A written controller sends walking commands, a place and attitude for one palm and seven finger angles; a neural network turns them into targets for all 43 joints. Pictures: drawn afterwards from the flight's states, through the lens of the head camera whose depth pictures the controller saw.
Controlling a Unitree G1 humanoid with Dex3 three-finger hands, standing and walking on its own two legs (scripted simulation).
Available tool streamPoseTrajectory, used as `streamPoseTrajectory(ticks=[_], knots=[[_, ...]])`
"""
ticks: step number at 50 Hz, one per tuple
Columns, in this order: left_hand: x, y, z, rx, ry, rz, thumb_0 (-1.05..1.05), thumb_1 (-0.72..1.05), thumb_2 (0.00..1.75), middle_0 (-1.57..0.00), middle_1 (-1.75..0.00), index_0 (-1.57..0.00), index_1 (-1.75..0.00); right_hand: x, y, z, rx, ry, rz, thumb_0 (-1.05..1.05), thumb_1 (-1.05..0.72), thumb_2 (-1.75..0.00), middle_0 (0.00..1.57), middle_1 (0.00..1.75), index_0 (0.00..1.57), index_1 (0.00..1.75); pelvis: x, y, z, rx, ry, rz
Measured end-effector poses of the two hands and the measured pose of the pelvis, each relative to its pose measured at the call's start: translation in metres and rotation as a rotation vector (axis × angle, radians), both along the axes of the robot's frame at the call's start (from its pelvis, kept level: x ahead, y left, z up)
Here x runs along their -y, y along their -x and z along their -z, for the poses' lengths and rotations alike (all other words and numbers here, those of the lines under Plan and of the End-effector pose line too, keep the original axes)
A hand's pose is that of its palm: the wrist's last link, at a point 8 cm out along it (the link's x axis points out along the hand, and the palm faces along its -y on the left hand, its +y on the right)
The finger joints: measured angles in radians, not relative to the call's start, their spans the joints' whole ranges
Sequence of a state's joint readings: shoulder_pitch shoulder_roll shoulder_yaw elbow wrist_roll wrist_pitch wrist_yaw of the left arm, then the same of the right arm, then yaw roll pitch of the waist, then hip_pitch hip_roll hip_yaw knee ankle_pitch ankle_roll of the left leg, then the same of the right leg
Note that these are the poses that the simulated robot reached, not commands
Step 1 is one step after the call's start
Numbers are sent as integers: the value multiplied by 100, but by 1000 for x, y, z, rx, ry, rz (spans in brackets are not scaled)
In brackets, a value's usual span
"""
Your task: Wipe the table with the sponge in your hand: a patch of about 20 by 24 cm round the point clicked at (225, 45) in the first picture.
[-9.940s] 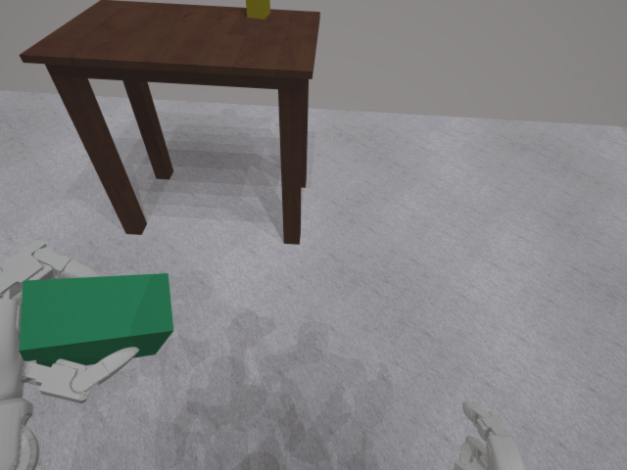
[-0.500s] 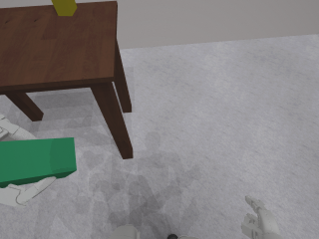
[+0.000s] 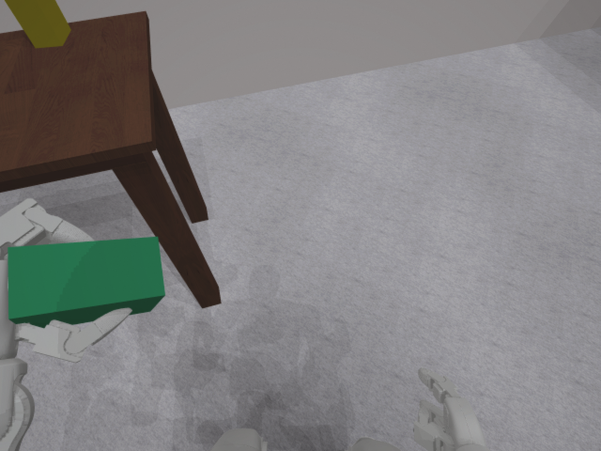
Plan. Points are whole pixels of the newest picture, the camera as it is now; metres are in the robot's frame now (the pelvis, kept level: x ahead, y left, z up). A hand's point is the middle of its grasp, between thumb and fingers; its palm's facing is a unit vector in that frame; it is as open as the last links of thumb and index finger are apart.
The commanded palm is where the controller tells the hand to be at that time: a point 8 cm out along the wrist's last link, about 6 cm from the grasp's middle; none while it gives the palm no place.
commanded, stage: take the last steps up to it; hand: left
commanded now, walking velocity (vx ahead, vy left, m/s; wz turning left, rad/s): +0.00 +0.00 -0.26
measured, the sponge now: (112, 282) +0.25 +0.20 +0.15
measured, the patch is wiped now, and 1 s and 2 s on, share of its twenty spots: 0.00 0.00 0.00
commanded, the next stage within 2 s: come to a stop and stand still in 1.32 s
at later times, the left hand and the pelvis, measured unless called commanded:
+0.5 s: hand (43, 298) +0.22 +0.24 +0.18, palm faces +0.41 -0.80 -0.44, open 9.6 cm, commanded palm +0.16 +0.28 +0.20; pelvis +0.00 +0.00 +0.01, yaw -1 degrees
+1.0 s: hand (20, 219) +0.30 +0.31 +0.18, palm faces +0.41 -0.79 -0.45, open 9.6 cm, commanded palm +0.23 +0.34 +0.20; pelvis +0.07 +0.06 +0.01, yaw +1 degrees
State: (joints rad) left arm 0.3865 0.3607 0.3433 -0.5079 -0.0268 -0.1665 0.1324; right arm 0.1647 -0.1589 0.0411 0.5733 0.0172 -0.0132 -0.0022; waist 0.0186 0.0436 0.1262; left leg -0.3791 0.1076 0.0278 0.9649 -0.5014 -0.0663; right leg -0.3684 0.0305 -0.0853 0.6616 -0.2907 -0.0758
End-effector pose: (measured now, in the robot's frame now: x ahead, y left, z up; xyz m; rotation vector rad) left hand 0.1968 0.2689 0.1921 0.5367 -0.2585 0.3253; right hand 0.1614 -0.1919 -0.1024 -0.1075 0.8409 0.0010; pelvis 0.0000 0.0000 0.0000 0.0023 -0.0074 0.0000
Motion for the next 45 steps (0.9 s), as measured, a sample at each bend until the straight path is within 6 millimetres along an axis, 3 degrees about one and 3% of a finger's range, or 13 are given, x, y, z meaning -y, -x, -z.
streamPoseTrajectory(ticks=[5,10,14,17,21,27,31,39,45], knots=[[14,4,-8,-56,-42,82,0,-46,102,-81,-134,-79,-135,33,29,-12,-49,70,95,1,-91,-89,20,30,20,30,2,10,-12,-25,-25,35],[5,16,-17,-42,-83,93,0,-46,102,-81,-134,-79,-135,59,50,-28,-60,171,137,1,-91,-89,20,30,20,30,-2,15,-17,-44,-28,34],[-12,28,-16,15,-63,61,0,-46,102,-81,-134,-79,-135,67,57,-35,-34,239,157,1,-91,-89,20,30,20,30,-11,16,-13,-27,-12,19],[-23,33,-11,26,-35,11,0,-46,102,-81,-134,-79,-135,62,56,-38,-6,233,171,1,-91,-89,20,30,19,30,-14,13,-14,-11,-5,19],[-25,32,-6,19,9,-41,0,-46,102,-81,-134,-79,-135,45,46,-33,23,177,147,1,-91,-89,20,30,19,30,-12,4,-16,-6,8,15],[-4,16,-6,62,-5,-13,0,-46,102,-81,-134,-79,-135,24,18,-10,38,85,76,1,-91,-89,20,30,20,30,-2,-2,-4,6,14,-10],[-5,9,-10,46,3,0,0,-46,102,-81,-134,-79,-135,19,5,-11,-5,70,58,1,-91,-89,20,30,20,30,-4,-8,-10,0,-2,-21],[-35,1,-13,-22,-33,-42,0,-46,102,-81,-134,-79,-135,14,-22,-26,-35,149,32,1,-91,-89,20,30,20,30,-26,-32,-21,-25,-38,-29],[-70,-30,-5,67,-25,-47,0,-46,102,-81,-134,-79,-135,-5,-56,-23,29,194,73,1,-91,-89,20,30,20,30,-57,-54,-4,-5,-33,-19]])
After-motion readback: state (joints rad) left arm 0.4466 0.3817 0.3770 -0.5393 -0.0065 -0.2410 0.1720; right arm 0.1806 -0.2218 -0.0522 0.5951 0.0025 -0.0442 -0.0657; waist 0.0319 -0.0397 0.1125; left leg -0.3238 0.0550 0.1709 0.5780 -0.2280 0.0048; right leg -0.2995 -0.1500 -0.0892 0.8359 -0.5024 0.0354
